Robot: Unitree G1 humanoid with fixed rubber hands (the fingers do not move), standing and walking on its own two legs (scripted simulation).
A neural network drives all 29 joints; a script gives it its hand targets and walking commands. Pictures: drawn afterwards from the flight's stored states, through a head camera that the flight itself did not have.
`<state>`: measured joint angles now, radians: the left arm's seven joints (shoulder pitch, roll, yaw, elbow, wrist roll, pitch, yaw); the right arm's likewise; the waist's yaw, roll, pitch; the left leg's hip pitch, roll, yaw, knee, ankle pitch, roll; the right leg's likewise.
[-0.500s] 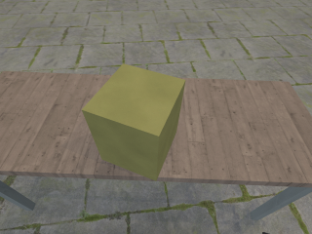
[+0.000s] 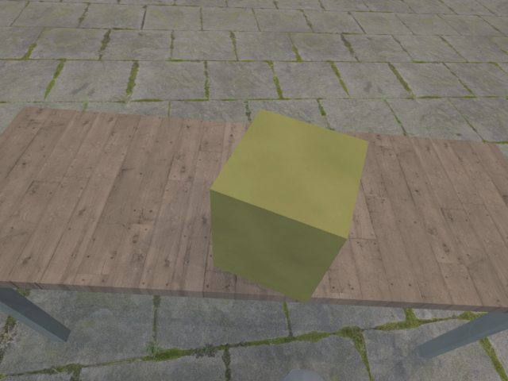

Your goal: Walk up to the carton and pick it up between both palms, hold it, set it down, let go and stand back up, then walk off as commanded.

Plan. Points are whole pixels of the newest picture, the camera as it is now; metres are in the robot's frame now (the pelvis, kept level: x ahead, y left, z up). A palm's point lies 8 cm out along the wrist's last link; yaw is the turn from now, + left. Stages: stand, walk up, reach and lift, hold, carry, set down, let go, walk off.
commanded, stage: walk up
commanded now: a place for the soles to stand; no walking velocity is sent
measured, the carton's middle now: (284, 209) +0.42 -0.07 +0.00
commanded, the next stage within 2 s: reach and lift in 1.46 s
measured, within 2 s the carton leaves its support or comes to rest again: neither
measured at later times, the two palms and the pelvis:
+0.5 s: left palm out of the picture +0.08 +0.26 -0.10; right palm out of the picture +0.08 -0.35 -0.12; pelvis +0.01 -0.05 +0.00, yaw +0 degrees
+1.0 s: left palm out of the picture +0.10 +0.26 -0.11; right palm out of the picture +0.08 -0.35 -0.10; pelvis +0.01 -0.05 +0.00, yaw +0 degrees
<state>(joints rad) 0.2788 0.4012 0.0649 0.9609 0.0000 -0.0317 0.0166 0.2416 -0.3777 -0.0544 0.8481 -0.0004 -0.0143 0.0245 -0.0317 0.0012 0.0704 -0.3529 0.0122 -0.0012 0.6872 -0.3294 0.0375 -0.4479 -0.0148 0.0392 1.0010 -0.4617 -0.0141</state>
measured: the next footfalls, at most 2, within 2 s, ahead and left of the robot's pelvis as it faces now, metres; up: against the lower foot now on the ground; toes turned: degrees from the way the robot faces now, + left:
right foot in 0.24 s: +0.09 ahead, -0.17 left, +0.00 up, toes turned +1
